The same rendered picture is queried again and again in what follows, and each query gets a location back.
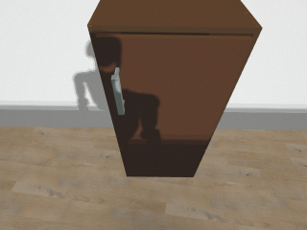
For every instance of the handle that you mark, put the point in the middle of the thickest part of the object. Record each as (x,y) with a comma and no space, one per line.
(117,91)

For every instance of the cupboard door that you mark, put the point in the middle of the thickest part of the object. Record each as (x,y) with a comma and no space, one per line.
(174,85)

